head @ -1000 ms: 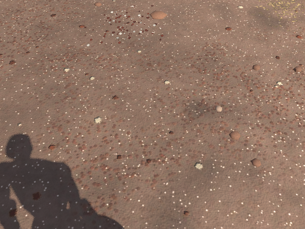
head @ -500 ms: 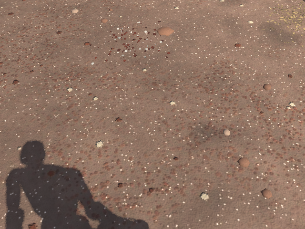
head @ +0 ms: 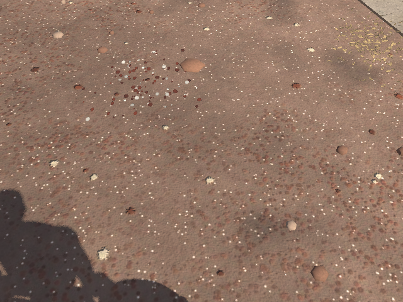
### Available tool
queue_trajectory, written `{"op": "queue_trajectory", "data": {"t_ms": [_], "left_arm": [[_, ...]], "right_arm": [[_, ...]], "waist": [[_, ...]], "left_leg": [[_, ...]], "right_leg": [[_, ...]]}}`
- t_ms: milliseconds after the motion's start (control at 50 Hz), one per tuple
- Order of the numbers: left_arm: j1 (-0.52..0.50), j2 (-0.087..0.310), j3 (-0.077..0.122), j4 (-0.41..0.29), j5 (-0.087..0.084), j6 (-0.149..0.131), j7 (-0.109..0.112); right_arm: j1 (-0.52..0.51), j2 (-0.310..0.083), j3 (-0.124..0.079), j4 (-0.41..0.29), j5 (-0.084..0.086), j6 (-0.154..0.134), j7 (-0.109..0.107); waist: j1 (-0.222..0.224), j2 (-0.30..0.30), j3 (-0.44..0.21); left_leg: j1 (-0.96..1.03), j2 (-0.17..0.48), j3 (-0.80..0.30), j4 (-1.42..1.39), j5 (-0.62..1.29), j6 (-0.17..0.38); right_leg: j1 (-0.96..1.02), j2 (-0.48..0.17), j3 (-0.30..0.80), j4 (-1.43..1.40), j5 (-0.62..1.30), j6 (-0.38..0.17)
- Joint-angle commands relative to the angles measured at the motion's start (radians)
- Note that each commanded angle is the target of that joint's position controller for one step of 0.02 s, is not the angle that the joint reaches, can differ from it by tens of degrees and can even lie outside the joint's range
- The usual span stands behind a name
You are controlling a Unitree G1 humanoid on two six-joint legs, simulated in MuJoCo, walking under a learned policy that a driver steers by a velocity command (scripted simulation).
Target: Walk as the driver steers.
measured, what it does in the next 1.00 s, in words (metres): walks ahead: right foot, then left foot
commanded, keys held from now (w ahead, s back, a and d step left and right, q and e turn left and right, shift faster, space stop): w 1.00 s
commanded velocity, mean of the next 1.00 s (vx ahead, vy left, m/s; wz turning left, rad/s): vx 0.50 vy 0.00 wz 0.00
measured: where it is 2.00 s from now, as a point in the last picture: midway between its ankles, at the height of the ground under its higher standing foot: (208, 170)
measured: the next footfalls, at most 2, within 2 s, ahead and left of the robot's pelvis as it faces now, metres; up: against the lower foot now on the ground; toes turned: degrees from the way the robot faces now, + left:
right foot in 0.30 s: +0.34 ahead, -0.17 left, +0.00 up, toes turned -2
left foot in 0.88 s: +0.65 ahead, +0.07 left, +0.00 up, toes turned +3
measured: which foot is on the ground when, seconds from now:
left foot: down 0.00-0.32, up 0.34-0.86, down 0.88-1.00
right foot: up 0.00-0.28, down 0.30-0.88, up 0.90-1.00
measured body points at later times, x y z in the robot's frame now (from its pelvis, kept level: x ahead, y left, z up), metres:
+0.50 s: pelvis +0.27 -0.08 +0.00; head +0.29 -0.10 +0.45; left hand +0.33 +0.18 -0.12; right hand +0.36 -0.35 -0.14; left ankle +0.27 +0.08 -0.66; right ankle +0.30 -0.16 -0.74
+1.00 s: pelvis +0.55 -0.01 -0.01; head +0.58 +0.00 +0.44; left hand +0.57 +0.25 -0.16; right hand +0.67 -0.27 -0.13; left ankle +0.61 +0.07 -0.74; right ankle +0.43 -0.16 -0.64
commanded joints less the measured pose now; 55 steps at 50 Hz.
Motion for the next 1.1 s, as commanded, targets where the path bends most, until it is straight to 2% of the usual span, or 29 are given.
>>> {"op": "queue_trajectory", "data": {"t_ms": [20, 120, 220, 260, 280, 300, 320, 340, 360, 380, 400, 420, 440, 480, 540, 660, 760, 820, 840, 860, 880, 900, 920, 940, 960, 980, 1020, 1060, 1100], "left_arm": [[0.035, 0.046, 0.014, -0.042, 0.012, 0.004, 0.007], [-0.157, 0.028, 0.006, -0.093, 0.001, -0.008, -0.01], [-0.256, 0.047, 0.004, -0.141, -0.01, -0.021, -0.042], [-0.198, 0.074, 0.014, -0.135, -0.009, -0.03, -0.049], [-0.1, 0.103, 0.031, -0.109, -0.007, -0.032, -0.048], [0.086, 0.161, 0.06, -0.054, -0.006, -0.035, -0.041], [0.258, 0.267, 0.085, -0.023, 0.013, -0.032, -0.035], [0.302, 0.257, 0.082, -0.007, 0.009, -0.026, -0.041], [0.247, 0.175, 0.056, -0.017, 0.005, -0.028, -0.042], [0.152, 0.134, 0.042, -0.041, 0.005, -0.027, -0.04], [0.07, 0.11, 0.032, -0.054, 0.011, -0.027, -0.045], [0.03, 0.081, 0.024, -0.059, 0.015, -0.03, -0.049], [0.02, 0.066, 0.02, -0.052, 0.019, -0.03, -0.053], [0.05, 0.076, 0.023, -0.026, 0.017, -0.034, -0.053], [0.104, 0.111, 0.033, 0.002, 0.018, -0.031, -0.036], [0.188, 0.127, 0.033, 0.04, 0.005, -0.016, -0.015], [0.25, 0.135, 0.041, 0.084, -0.002, 0.004, -0.007], [0.219, 0.156, 0.051, 0.085, -0.005, 0.016, -0.002], [0.196, 0.162, 0.052, 0.08, -0.004, 0.021, -0.001], [0.181, 0.144, 0.045, 0.074, 0.001, 0.026, -0.002], [0.186, 0.115, 0.029, 0.05, 0.016, 0.026, -0.003], [0.315, -0.033, -0.012, 0.048, 0.014, 0.001, -0.017], [0.265, 0.06, 0.007, 0.061, -0.01, -0.025, -0.021], [0.166, 0.124, 0.024, 0.027, -0.033, -0.04, -0.023], [0.104, 0.129, 0.026, 0.011, -0.032, -0.043, -0.016], [0.073, 0.121, 0.034, 0.006, -0.015, -0.037, -0.008], [0.117, 0.079, 0.037, 0.014, -0.006, -0.009, -0.004], [0.116, 0.055, 0.037, 0.011, -0.004, 0.01, -0.001], [0.041, 0.063, 0.041, -0.016, 0.004, 0.016, 0.002]], "right_arm": [[-0.037, -0.131, -0.02, -0.054, 0.001, -0.017, -0.02], [0.062, -0.164, -0.026, -0.031, 0.019, -0.001, -0.037], [0.117, -0.173, -0.034, -0.002, 0.026, 0.021, -0.04], [0.095, -0.188, -0.04, -0.004, 0.027, 0.032, -0.042], [0.071, -0.186, -0.038, -0.011, 0.024, 0.037, -0.042], [0.062, -0.155, -0.026, -0.022, 0.013, 0.04, -0.041], [0.124, -0.075, 0.002, -0.048, 0.002, 0.027, -0.038], [0.177, -0.013, 0.022, -0.038, 0.016, 0.0, -0.031], [0.107, -0.134, -0.008, -0.049, 0.039, -0.02, -0.027], [0.018, -0.166, -0.016, -0.079, 0.052, -0.028, -0.026], [-0.024, -0.155, -0.018, -0.086, 0.04, -0.025, -0.032], [-0.031, -0.145, -0.025, -0.087, 0.026, -0.013, -0.037], [-0.013, -0.122, -0.025, -0.083, 0.023, 0.002, -0.037], [0.01, -0.088, -0.024, -0.076, 0.022, 0.023, -0.039], [-0.09, -0.092, -0.03, -0.113, 0.012, 0.032, -0.043], [-0.301, -0.066, -0.023, -0.172, 0.017, 0.021, -0.029], [-0.417, -0.072, -0.017, -0.22, 0.027, 0.009, -0.003], [-0.369, -0.104, -0.029, -0.22, 0.027, -0.001, 0.009], [-0.288, -0.128, -0.043, -0.198, 0.026, -0.003, 0.007], [-0.121, -0.171, -0.069, -0.144, 0.025, -0.002, 0.001], [0.07, -0.247, -0.092, -0.103, 0.013, 0.0, -0.009], [0.143, -0.317, -0.105, -0.079, 0.006, 0.005, -0.006], [0.128, -0.223, -0.078, -0.084, 0.015, 0.004, -0.006], [0.034, -0.181, -0.065, -0.1, 0.019, 0.001, -0.009], [-0.056, -0.152, -0.055, -0.122, 0.015, 0.0, -0.009], [-0.11, -0.122, -0.046, -0.128, 0.006, -0.002, -0.005], [-0.121, -0.09, -0.037, -0.114, -0.005, -0.007, 0.001], [-0.089, -0.116, -0.043, -0.093, 0.0, -0.011, -0.005], [-0.057, -0.145, -0.049, -0.079, 0.0, -0.01, -0.019]], "waist": [[0.046, 0.079, 0.054], [-0.024, 0.082, 0.057], [-0.044, 0.096, 0.082], [0.0, 0.115, 0.052], [0.058, 0.115, -0.002], [0.134, 0.089, -0.121], [0.151, -0.085, -0.291], [0.134, -0.276, -0.386], [0.138, -0.174, -0.29], [0.113, -0.112, -0.178], [0.08, -0.024, -0.11], [0.049, -0.018, -0.073], [0.025, -0.033, -0.056], [0.006, -0.031, -0.033], [0.018, -0.007, 0.009], [0.078, -0.017, 0.054], [0.102, -0.022, 0.097], [0.055, -0.044, 0.057], [0.007, -0.057, 0.005], [-0.069, -0.043, -0.09], [-0.129, 0.058, -0.236], [-0.06, 0.332, -0.373], [-0.09, 0.258, -0.371], [-0.074, 0.21, -0.217], [-0.04, 0.117, -0.139], [-0.01, 0.081, -0.077], [0.041, 0.116, -0.057], [0.053, 0.109, -0.026], [0.043, 0.091, 0.006]], "left_leg": [[-0.097, 0.281, -0.213, -0.207, 0.067, 0.17], [0.016, 0.271, -0.162, -0.187, 0.076, 0.123], [0.173, 0.338, -0.184, -0.103, 0.07, 0.108], [0.198, 0.35, -0.187, -0.029, 0.185, 0.089], [0.188, 0.318, -0.157, 0.086, 0.353, 0.068], [0.104, 0.255, -0.105, 0.311, 0.424, 0.038], [-0.231, 0.139, -0.026, 0.707, 0.154, -0.025], [-0.505, 0.021, -0.101, 0.957, -0.407, -0.052], [-0.601, 0.088, -0.196, 1.06, -0.389, -0.028], [-0.618, 0.143, -0.167, 1.051, -0.299, -0.013], [-0.573, 0.187, -0.145, 0.991, -0.211, -0.017], [-0.521, 0.219, -0.146, 0.925, -0.159, -0.02], [-0.467, 0.233, -0.144, 0.89, -0.129, -0.025], [-0.446, 0.234, -0.128, 0.845, -0.096, -0.039], [-0.544, 0.241, -0.123, 0.713, 0.018, -0.064], [-0.525, 0.201, -0.08, 0.383, 0.238, -0.072], [-0.553, 0.182, -0.078, 0.264, 0.168, -0.044], [-0.425, 0.145, -0.049, 0.225, 0.065, -0.006], [-0.294, 0.109, -0.017, 0.216, 0.05, 0.011], [-0.071, 0.082, 0.0, 0.209, 0.066, 0.038], [0.252, 0.251, -0.194, 0.231, 0.082, 0.102], [0.591, 0.482, -0.685, 0.112, -0.099, 0.269], [0.579, 0.475, -0.793, 0.02, -0.192, 0.25], [0.444, 0.445, -0.637, 0.007, -0.152, 0.198], [0.286, 0.409, -0.508, -0.016, -0.055, 0.168], [0.15, 0.37, -0.418, -0.047, 0.03, 0.151], [0.029, 0.325, -0.325, -0.106, 0.077, 0.14], [-0.015, 0.316, -0.27, -0.146, 0.119, 0.154], [-0.005, 0.318, -0.241, -0.171, 0.148, 0.158]], "right_leg": [[-0.032, -0.042, 0.002, -0.136, 0.153, 0.028], [0.001, 0.011, -0.044, -0.465, 0.307, 0.04], [0.004, 0.037, -0.046, -0.599, 0.188, 0.008], [0.108, 0.064, -0.067, -0.638, 0.115, -0.021], [0.246, 0.098, -0.095, -0.661, 0.101, -0.043], [0.499, 0.086, -0.075, -0.65, 0.119, -0.081], [0.894, -0.161, 0.264, -0.652, 0.084, -0.2], [1.069, -0.29, 0.658, -0.816, -0.051, -0.295], [0.99, -0.259, 0.606, -0.842, -0.091, -0.249], [0.849, -0.226, 0.445, -0.851, -0.018, -0.211], [0.704, -0.184, 0.333, -0.886, 0.079, -0.194], [0.612, -0.144, 0.255, -0.919, 0.133, -0.179], [0.551, -0.116, 0.205, -0.95, 0.158, -0.172], [0.504, -0.093, 0.136, -0.985, 0.239, -0.184], [0.526, -0.094, 0.087, -1.011, 0.317, -0.19], [0.569, -0.064, 0.006, -1.038, 0.251, -0.153], [0.718, -0.124, 0.013, -0.982, 0.261, -0.146], [0.758, -0.141, 0.007, -0.89, 0.446, -0.122], [0.747, -0.122, -0.013, -0.799, 0.613, -0.108], [0.688, -0.067, -0.052, -0.611, 0.701, -0.082], [0.469, -0.005, -0.095, -0.298, 0.455, -0.045], [0.061, 0.19, -0.071, 0.063, -0.24, 0.021], [-0.055, 0.16, 0.074, 0.201, -0.367, 0.003], [-0.124, 0.106, 0.057, 0.22, -0.293, -0.015], [-0.087, 0.048, 0.027, 0.174, -0.191, -0.018], [-0.04, 0.016, 0.015, 0.11, -0.131, -0.014], [0.065, -0.018, 0.02, 0.037, -0.075, -0.013], [0.059, -0.028, 0.007, -0.023, -0.044, 0.0], [-0.013, -0.034, 0.003, -0.117, 0.042, 0.02]]}}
